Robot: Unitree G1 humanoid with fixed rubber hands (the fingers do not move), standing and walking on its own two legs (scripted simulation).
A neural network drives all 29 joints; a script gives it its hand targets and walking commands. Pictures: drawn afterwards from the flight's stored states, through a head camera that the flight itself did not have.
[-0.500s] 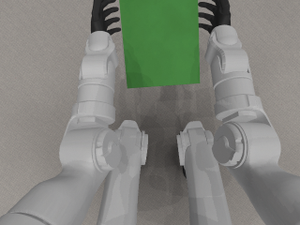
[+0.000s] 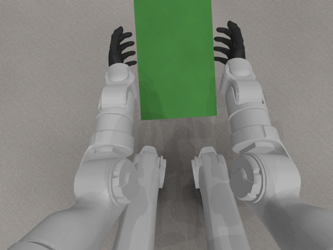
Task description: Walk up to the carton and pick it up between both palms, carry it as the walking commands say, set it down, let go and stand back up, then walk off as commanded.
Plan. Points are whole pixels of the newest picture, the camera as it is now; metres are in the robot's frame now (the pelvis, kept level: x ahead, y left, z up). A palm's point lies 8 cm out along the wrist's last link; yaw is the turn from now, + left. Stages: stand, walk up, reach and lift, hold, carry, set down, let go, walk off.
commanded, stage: reach and lift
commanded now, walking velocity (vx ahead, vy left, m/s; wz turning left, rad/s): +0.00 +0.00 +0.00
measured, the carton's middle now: (174, 63) +0.53 +0.01 -0.15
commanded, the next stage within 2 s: none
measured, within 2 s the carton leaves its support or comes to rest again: neither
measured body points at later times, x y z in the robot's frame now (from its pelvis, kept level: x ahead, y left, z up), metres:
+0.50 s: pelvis +0.01 +0.00 +0.06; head +0.24 +0.01 +0.44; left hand +0.48 +0.14 +0.00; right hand +0.49 -0.11 +0.00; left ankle +0.11 +0.13 -0.45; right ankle +0.11 -0.13 -0.45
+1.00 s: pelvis +0.03 +0.00 +0.12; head +0.22 +0.00 +0.53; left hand +0.47 +0.14 +0.07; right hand +0.48 -0.12 +0.08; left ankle +0.11 +0.13 -0.45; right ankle +0.11 -0.13 -0.45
